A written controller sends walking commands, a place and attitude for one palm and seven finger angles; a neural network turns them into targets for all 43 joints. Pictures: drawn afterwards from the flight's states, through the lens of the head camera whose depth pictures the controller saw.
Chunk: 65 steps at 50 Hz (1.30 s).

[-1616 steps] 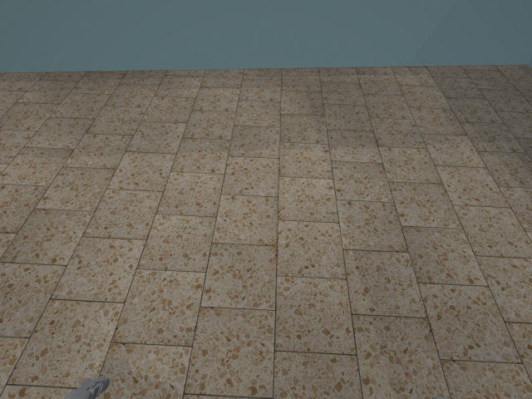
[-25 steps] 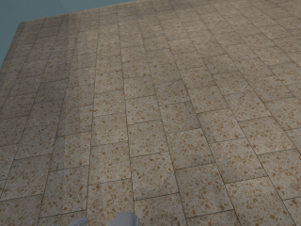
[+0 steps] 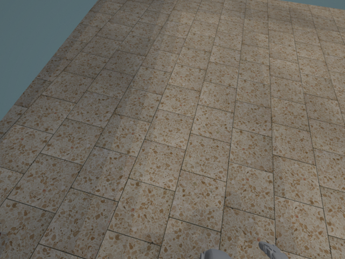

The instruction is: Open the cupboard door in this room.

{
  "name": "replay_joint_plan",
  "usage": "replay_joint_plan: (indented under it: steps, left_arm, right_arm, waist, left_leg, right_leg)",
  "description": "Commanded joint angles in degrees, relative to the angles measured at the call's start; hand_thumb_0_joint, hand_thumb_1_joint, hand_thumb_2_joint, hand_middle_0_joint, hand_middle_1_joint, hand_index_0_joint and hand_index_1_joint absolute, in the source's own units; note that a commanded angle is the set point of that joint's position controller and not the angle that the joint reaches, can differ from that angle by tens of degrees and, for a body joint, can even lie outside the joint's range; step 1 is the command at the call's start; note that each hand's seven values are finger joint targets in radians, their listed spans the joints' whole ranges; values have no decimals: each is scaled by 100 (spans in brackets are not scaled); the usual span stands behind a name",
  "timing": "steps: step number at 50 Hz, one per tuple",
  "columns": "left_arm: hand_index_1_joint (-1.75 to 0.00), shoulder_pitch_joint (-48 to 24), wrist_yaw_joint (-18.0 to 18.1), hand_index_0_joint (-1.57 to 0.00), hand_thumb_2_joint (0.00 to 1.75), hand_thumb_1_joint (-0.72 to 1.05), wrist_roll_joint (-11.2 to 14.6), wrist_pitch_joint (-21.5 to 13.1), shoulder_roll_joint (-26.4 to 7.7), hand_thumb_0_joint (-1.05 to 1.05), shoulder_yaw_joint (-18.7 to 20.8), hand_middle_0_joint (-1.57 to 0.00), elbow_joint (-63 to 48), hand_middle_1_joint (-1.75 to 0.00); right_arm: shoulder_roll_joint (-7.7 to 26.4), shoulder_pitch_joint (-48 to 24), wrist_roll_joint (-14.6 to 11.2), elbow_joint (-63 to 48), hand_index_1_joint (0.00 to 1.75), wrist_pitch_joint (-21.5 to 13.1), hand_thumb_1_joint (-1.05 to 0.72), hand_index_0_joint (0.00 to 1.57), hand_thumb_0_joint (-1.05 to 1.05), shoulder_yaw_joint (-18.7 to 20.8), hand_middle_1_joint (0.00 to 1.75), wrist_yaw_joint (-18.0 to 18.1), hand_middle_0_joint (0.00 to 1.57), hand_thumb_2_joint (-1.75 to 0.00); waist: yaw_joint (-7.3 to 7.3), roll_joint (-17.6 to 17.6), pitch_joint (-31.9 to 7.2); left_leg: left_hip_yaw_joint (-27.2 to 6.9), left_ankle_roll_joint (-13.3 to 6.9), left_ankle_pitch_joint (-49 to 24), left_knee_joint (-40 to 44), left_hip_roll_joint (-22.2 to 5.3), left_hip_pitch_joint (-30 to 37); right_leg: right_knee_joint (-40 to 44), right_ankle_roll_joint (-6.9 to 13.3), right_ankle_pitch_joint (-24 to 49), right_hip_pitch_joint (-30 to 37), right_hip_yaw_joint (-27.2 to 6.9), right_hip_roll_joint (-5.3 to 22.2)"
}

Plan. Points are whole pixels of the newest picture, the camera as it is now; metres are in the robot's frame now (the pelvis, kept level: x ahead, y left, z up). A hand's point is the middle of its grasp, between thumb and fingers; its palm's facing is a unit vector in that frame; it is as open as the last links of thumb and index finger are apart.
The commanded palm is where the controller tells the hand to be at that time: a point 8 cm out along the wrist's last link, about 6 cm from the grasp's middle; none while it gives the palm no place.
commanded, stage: turn to face it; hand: left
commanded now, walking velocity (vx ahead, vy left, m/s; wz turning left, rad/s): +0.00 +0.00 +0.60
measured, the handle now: out of the picture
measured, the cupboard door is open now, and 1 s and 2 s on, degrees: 0 0 0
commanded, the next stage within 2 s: none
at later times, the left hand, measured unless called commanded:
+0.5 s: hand out of the picture +0.08 +0.15 -0.13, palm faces +0.25 -0.92 -0.30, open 7.4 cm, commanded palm none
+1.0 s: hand out of the picture -0.12 +0.18 -0.19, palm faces +0.61 -0.75 -0.25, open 7.4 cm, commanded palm none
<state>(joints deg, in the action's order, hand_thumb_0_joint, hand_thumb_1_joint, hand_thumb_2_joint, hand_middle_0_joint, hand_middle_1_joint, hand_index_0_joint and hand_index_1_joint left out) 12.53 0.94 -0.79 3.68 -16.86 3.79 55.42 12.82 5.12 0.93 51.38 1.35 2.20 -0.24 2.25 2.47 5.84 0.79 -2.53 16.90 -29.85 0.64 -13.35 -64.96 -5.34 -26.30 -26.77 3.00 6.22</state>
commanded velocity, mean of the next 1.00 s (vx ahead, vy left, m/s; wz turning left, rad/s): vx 0.00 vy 0.00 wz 0.60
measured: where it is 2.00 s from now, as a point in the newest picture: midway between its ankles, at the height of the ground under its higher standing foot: outside the picture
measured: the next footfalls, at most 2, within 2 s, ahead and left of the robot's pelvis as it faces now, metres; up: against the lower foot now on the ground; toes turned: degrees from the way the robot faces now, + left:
right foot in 0.34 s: +0.07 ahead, -0.15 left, +0.00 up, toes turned +10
left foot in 0.86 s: -0.02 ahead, +0.07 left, +0.00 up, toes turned +38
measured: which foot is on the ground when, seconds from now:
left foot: down 0.00-0.34, up 0.36-0.84, down 0.86-1.00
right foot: up 0.00-0.32, down 0.34-0.86, up 0.88-1.00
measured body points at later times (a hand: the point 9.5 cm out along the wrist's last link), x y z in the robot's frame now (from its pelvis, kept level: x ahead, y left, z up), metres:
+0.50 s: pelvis +0.02 -0.07 +0.00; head +0.07 -0.10 +0.45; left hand +0.07 +0.20 -0.11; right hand +0.11 -0.32 -0.17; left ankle -0.06 +0.07 -0.64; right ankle +0.03 -0.16 -0.74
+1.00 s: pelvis -0.01 -0.02 +0.00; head +0.01 +0.04 +0.44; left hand -0.15 +0.22 -0.17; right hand +0.26 -0.15 -0.11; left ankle -0.05 +0.05 -0.74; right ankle +0.05 -0.16 -0.66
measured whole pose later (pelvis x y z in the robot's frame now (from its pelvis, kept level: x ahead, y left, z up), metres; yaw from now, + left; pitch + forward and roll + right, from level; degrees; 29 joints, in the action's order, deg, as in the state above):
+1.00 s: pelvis -0.01 -0.02 +0.00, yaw +36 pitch +0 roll -2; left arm 13.1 1.0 -0.8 4.2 -16.7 3.7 55.5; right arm 13.7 5.0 1.0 50.8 1.3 2.5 -0.3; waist 2.0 2.8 6.2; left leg 2.5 -3.6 17.2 -32.6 0.8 -15.4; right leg -64.0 -4.8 -29.0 -25.3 5.4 6.8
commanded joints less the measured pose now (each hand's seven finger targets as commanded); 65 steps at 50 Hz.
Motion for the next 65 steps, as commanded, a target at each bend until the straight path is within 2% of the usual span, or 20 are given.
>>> replay_joint_plan:
  steps: [1,9,13,15,16,17,18,21,23,31,38,41,42,43,44,45,47,50,55,65]
  left_arm:
    - [-30,-133,-5,-20,90,90,-9,-166,-422,0,97,-20,-551,-30]
    - [-30,-927,15,-20,90,90,36,-213,-291,0,29,-20,-968,-30]
    - [-30,-638,29,-20,90,90,101,-273,-239,0,16,-20,-958,-30]
    - [-30,-237,43,-20,90,90,100,-360,-337,0,51,-20,-861,-30]
    - [-30,0,76,-20,90,90,55,-437,-653,0,110,-20,-820,-30]
    - [-30,150,131,-20,90,90,-40,-475,-1183,0,223,-20,-815,-30]
    - [-30,197,132,-20,90,90,4,-428,-1121,0,178,-20,-836,-30]
    - [-30,-645,129,-20,90,90,15,-431,-526,0,59,-20,-1010,-30]
    - [-30,-563,99,-20,90,90,9,-462,-390,0,9,-20,-1002,-30]
    - [-30,239,109,-20,90,90,-44,-464,-565,0,90,-20,-720,-30]
    - [-30,391,83,-20,90,90,-91,-389,-860,0,194,-20,-563,-30]
    - [-30,282,56,-20,90,90,-43,-353,-902,0,236,-20,-520,-30]
    - [-30,290,35,-20,90,90,-2,-328,-779,0,208,-20,-558,-30]
    - [-30,170,-19,-20,90,90,44,-312,-350,0,94,-20,-788,-30]
    - [-30,-241,22,-20,90,90,-11,-226,-380,0,16,-20,-934,-30]
    - [-30,-320,40,-20,90,90,-16,-182,-387,0,32,-20,-901,-30]
    - [-30,-402,27,-20,90,90,-7,-163,-449,0,99,-20,-722,-30]
    - [-30,-74,-41,-20,90,90,-28,-162,-448,0,125,-20,-534,-30]
    - [-30,-277,-10,-20,90,90,-32,-148,-445,0,124,-20,-610,-30]
    - [-30,-1135,38,-20,90,90,53,-230,-264,0,32,-20,-1044,-30]
  right_arm:
    - [1246,438,-18,-207,30,-72,-90,20,0,357,30,79,20,-90]
    - [1262,840,42,-164,30,-35,-90,20,0,455,30,69,20,-90]
    - [1285,660,46,-225,30,1,-90,20,0,492,30,74,20,-90]
    - [1176,597,-1,-259,30,4,-90,20,0,494,30,67,20,-90]
    - [915,710,-58,-268,30,-16,-90,20,0,459,30,35,20,-90]
    - [558,746,-79,-405,30,-29,-90,20,0,401,30,7,20,-90]
    - [862,649,-26,-425,30,27,-90,20,0,471,30,32,20,-90]
    - [783,877,28,-29,30,204,-90,20,0,486,30,-67,20,-90]
    - [683,952,33,22,30,233,-90,20,0,445,30,-122,20,-90]
    - [629,291,11,-62,30,271,-90,20,0,351,30,-139,20,-90]
    - [527,-133,-47,-265,30,145,-90,20,0,222,30,-145,20,-90]
    - [712,357,-22,-215,30,48,-90,20,0,257,30,-134,20,-90]
    - [1089,769,-7,-127,30,-9,-90,20,0,354,30,-124,20,-90]
    - [1787,1124,16,-111,30,-50,-90,20,0,543,30,-78,20,-90]
    - [1916,1432,-63,50,30,16,-90,20,0,542,30,-32,20,-90]
    - [1761,1235,-33,43,30,8,-90,20,0,486,30,20,20,-90]
    - [1439,651,9,-138,30,-7,-90,20,0,405,30,112,20,-90]
    - [1246,338,-10,-269,30,-62,-90,20,0,329,30,97,20,-90]
    - [1215,616,-20,-224,30,-90,-90,20,0,355,30,85,20,-90]
    - [1222,1198,42,-80,30,-43,-90,20,0,470,30,103,20,-90]
  waist:
    - [-275,-892,-745]
    - [-488,-1119,-684]
    - [-334,-1280,-898]
    - [-100,-1009,-1030]
    - [-19,-257,-1252]
    - [60,1438,-1346]
    - [60,1021,-1264]
    - [-365,641,-605]
    - [-382,765,-552]
    - [-87,833,-568]
    - [70,1035,-701]
    - [-251,682,-1036]
    - [-513,-200,-1332]
    - [-729,-2099,-1395]
    - [-823,-1650,-1423]
    - [-729,-1408,-1192]
    - [-539,-1475,-749]
    - [-275,-1023,-762]
    - [-313,-880,-678]
    - [-564,-1056,-909]
  left_leg:
    - [-1274,-614,-3441,888,-1329,818]
    - [-2130,-805,-3354,713,-1298,749]
    - [-2369,-661,-3600,382,-1084,298]
    - [-2296,-355,-2853,-25,-791,-272]
    - [-1948,13,-1510,-588,-441,-1128]
    - [-686,507,1437,-1984,412,-2190]
    - [-675,513,1966,-3068,232,-1993]
    - [-575,601,855,-4241,-136,-1916]
    - [-413,676,438,-4301,-147,-1980]
    - [-75,803,583,-3286,-304,-2015]
    - [450,591,813,-1437,-272,-1140]
    - [580,453,-293,133,-202,51]
    - [-29,234,-1414,664,-585,1212]
    - [-2242,-563,-3945,796,-2256,2064]
    - [-2125,-951,-4791,716,-2570,1824]
    - [-1884,-1039,-4419,770,-2441,1551]
    - [-1644,-843,-3736,795,-1828,1002]
    - [-1257,-547,-3072,954,-1355,825]
    - [-1617,-541,-2506,1166,-1263,676]
    - [-2651,-867,-3244,736,-1253,1011]
  right_leg:
    - [-77,-102,431,-472,-259,3]
    - [1335,-98,41,-218,-310,-258]
    - [2623,27,327,841,-194,-544]
    - [4014,68,1397,1899,-198,-448]
    - [4628,239,1993,3011,-776,304]
    - [4662,905,3052,3558,-2315,1987]
    - [4587,1363,3538,2711,-2276,2357]
    - [4628,1148,2759,1864,-984,1427]
    - [4585,965,3097,1898,-390,1123]
    - [4515,1154,3687,2532,55,1382]
    - [4079,1255,4063,2501,407,1641]
    - [3126,843,3731,2147,845,1538]
    - [2059,533,2889,1251,993,1258]
    - [677,17,-960,-600,1000,295]
    - [125,47,-1384,-686,324,208]
    - [-103,70,-1169,-724,101,284]
    - [-336,26,-404,-784,-180,227]
    - [-365,-27,373,-590,-194,97]
    - [-140,-137,695,-573,-335,26]
    - [1296,-89,9,-348,-458,-317]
